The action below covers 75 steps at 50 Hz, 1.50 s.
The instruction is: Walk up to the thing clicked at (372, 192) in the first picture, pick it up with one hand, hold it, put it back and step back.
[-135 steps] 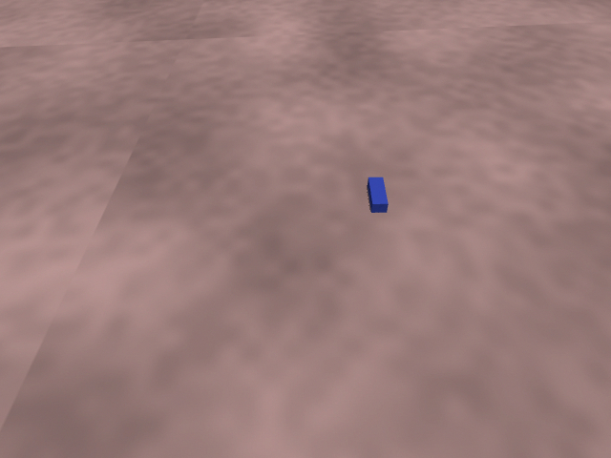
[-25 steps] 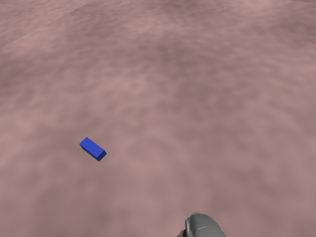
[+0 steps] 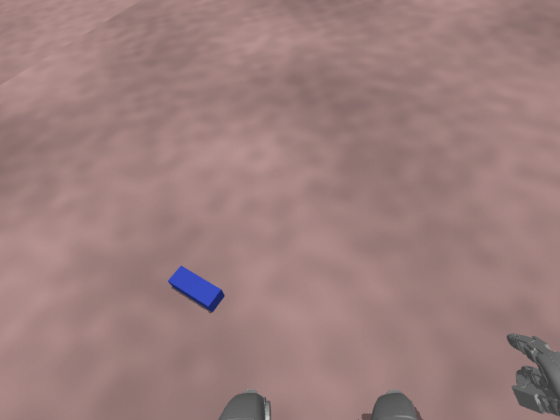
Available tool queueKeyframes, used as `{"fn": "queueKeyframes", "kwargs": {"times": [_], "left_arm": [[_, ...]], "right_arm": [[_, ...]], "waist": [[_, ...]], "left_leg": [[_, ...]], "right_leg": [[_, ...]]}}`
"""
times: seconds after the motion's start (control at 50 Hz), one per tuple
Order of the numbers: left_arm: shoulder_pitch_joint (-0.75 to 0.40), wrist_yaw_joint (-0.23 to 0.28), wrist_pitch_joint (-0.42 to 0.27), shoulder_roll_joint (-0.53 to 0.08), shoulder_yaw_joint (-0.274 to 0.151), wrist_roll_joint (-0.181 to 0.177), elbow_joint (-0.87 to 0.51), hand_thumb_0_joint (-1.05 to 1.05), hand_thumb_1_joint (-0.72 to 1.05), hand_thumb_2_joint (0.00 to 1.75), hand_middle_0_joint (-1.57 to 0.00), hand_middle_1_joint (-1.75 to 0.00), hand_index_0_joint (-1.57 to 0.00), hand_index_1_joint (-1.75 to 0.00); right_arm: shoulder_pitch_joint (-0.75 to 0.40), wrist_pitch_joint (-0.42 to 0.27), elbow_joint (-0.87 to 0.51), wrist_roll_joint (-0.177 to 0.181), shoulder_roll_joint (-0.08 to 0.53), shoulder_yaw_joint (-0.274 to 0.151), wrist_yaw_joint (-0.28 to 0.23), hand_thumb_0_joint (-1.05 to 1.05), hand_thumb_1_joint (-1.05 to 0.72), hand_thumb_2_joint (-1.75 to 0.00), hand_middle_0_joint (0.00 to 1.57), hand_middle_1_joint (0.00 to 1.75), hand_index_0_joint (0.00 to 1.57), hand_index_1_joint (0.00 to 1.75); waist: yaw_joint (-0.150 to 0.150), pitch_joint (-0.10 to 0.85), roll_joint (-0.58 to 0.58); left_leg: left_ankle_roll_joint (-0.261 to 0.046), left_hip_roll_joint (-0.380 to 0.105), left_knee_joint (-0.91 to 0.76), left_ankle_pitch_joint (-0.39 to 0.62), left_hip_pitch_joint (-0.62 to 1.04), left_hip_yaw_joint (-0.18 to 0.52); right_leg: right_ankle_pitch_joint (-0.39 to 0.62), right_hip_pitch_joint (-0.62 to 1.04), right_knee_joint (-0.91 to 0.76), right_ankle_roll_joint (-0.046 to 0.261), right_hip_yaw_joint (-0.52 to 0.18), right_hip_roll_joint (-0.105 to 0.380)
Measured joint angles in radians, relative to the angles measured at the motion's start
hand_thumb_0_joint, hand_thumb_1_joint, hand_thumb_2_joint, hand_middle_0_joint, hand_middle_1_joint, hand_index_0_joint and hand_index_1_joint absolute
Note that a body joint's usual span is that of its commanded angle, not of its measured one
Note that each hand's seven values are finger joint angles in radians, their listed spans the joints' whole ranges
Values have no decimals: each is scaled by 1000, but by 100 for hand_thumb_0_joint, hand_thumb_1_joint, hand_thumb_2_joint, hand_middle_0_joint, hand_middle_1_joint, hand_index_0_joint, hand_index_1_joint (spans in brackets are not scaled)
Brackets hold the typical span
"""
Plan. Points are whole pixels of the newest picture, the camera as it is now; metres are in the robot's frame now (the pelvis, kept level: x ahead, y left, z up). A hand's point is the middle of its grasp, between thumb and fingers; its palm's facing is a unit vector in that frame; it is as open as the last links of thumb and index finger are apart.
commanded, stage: walk up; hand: left
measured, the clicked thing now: (196, 288) +0.63 +0.42 -0.68
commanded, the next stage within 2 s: none
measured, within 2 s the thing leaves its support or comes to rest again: neither
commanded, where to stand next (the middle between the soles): +0.12 +0.38 m, yaw -32 degrees
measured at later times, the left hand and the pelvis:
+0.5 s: hand out of the picture +0.18 +0.49 -0.08, palm faces -0.16 -0.76 -0.62, open 7.4 cm; pelvis +0.04 +0.20 +0.01, yaw -10 degrees
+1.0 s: hand out of the picture +0.22 +0.67 -0.10, palm faces -0.40 -0.77 -0.49, open 7.4 cm; pelvis +0.04 +0.43 +0.02, yaw -24 degrees
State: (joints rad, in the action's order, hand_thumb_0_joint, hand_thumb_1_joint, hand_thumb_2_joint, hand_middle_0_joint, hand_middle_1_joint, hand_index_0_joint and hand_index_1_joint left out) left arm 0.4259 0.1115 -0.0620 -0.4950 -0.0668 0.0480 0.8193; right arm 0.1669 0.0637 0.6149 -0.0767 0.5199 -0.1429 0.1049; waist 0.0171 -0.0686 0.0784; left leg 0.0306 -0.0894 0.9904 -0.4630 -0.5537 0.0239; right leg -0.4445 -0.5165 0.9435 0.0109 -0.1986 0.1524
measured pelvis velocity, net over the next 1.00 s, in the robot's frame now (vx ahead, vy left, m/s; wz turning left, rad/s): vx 0.04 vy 0.43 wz -0.42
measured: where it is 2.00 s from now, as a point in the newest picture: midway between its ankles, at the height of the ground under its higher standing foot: outside the picture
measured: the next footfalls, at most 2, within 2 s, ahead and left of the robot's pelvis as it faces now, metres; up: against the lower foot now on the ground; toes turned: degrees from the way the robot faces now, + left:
right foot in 0.30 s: +0.15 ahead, +0.01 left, +0.00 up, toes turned -13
left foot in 0.64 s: +0.13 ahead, +0.47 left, +0.00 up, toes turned -17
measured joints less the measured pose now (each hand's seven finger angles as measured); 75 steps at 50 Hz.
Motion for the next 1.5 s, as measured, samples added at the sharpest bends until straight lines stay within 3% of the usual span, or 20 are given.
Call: {"fn": "queueKeyframes", "kwargs": {"times": [0.04,0.12,0.24,0.28,0.32,0.36,0.44,0.54,0.62,0.66,0.68,0.72,0.78,0.84,0.9,1.04,1.12,1.22,1.4,1.5], "left_arm": [[-34,23,22,-12,-10,-12,43,1,89,89,-21,-30,-21,-31],[-91,25,19,-23,-7,-45,79,1,90,89,-21,-30,-21,-31],[-109,4,7,28,11,-66,19,1,90,89,-21,-30,-21,-30],[-99,0,-7,45,15,-63,-19,1,90,89,-21,-30,-21,-31],[-87,7,-23,46,10,-47,-63,0,90,89,-21,-30,-21,-31],[-101,16,-13,53,14,-41,-87,0,90,89,-21,-30,-21,-31],[-119,25,-1,70,19,-32,-99,0,90,89,-21,-30,-21,-31],[-102,4,-3,53,13,-1,-95,0,89,89,-21,-30,-21,-31],[-102,-6,-3,24,2,7,-89,0,89,89,-21,-30,-22,-31],[-120,-4,8,4,-6,4,-68,0,89,89,-21,-30,-22,-31],[-128,3,19,-1,-13,-1,-47,0,89,89,-21,-30,-22,-31],[-139,23,38,0,-19,-11,6,1,89,89,-21,-30,-21,-31],[-135,25,35,-13,-28,-40,57,1,90,89,-21,-30,-21,-31],[-132,6,26,7,-19,-54,74,1,90,89,-21,-30,-21,-30],[-131,-24,29,49,-4,-43,62,1,90,89,-21,-30,-21,-30],[-161,-73,21,114,19,-18,47,1,90,89,-21,-30,-21,-31],[-164,-84,8,113,35,-23,41,1,90,89,-21,-30,-21,-31],[-183,-89,32,117,53,-32,82,1,90,89,-21,-30,-21,-31],[-191,-92,61,83,42,-45,154,1,90,89,-21,-30,-21,-31],[-169,-80,84,75,30,-41,195,1,90,89,-20,-30,-21,-30]], "right_arm": [[12,-22,3,3,-18,12,-13,1,-90,-90,20,30,20,30],[49,-17,34,12,-93,46,-33,1,-90,-90,20,30,20,30],[120,2,33,-2,-116,57,-42,1,-90,-90,21,30,21,30],[135,17,25,-4,-103,50,-41,1,-90,-90,21,30,21,30],[141,27,23,5,-94,45,-43,1,-90,-90,21,30,21,30],[131,45,30,10,-87,41,-52,1,-90,-90,21,30,20,30],[103,65,42,9,-70,40,-43,1,-90,-90,21,30,20,30],[64,56,20,11,-39,30,-17,1,-90,-90,21,30,20,30],[43,50,12,15,4,9,-15,1,-90,-90,21,30,20,30],[38,36,20,15,8,-3,-20,1,-90,-90,20,30,20,30],[42,31,23,14,3,0,-22,1,-90,-90,20,30,20,30],[52,26,41,18,-16,18,-28,1,-90,-90,20,30,20,30],[60,31,70,14,-88,50,-40,1,-90,-90,20,30,20,30],[85,26,80,15,-121,69,-45,1,-90,-90,21,30,20,30],[118,7,101,30,-120,82,-55,1,-90,-90,21,30,21,30],[123,-29,188,57,-109,101,-79,1,-90,-90,21,30,21,30],[117,-45,232,56,-129,110,-80,1,-90,-90,21,30,21,30],[84,-95,258,56,-122,101,-85,1,-90,-90,21,30,21,30],[55,-89,295,47,-147,92,-101,1,-90,-90,21,30,21,30],[63,-58,302,36,-146,80,-88,1,-90,-90,21,30,21,30]], "waist": [[-5,-21,-8],[-39,-51,-35],[-99,-68,-18],[-108,-66,4],[-89,-71,17],[-75,-92,50],[-49,-88,68],[-32,-54,46],[-8,-37,35],[0,-53,3],[5,-60,-4],[-11,-59,20],[-41,-64,-8],[-60,-77,-14],[-55,-72,0],[-39,-64,15],[-36,-31,-40],[-47,-4,-65],[-52,-16,-99],[-52,-6,-100]], "left_leg": [[1,1,46,-34,7,-33],[-40,11,-47,-12,94,-89],[-105,59,-193,27,195,-173],[-113,67,-160,12,184,-197],[-64,75,2,-25,117,-174],[-12,86,231,-88,28,-81],[-10,39,449,-20,-83,26],[-26,-41,293,-14,-52,83],[-42,-42,99,-71,38,55],[8,0,71,-108,66,4],[18,7,99,-113,62,-19],[8,-9,123,-114,55,-24],[-19,-5,53,-68,82,-60],[-56,9,-30,-19,113,-96],[-84,18,-87,12,128,-140],[-107,-10,-126,33,142,-224],[-37,52,-181,41,169,-215],[-150,86,-266,97,219,-255],[-116,82,-519,216,366,-321],[-121,79,-530,213,379,-347]], "right_leg": [[-72,-63,179,26,-13,-48],[-24,-143,333,26,133,-116],[54,-90,85,23,315,-152],[168,-18,-95,39,339,-161],[149,26,-169,63,315,-174],[133,16,-118,56,312,-176],[143,14,-104,25,265,-136],[142,-45,-65,-5,154,-73],[147,-120,-27,-30,50,-33],[135,-145,-3,-25,-25,-5],[60,-158,43,-9,-63,-26],[-37,-184,205,10,-18,-99],[-33,-194,348,18,97,-165],[-46,-123,298,12,229,-187],[-76,-19,154,14,288,-210],[16,199,-173,49,249,-240],[21,194,-169,52,208,-212],[-1,159,-95,32,139,-206],[159,75,-40,3,110,-142],[147,101,-103,-1,139,-117]]}}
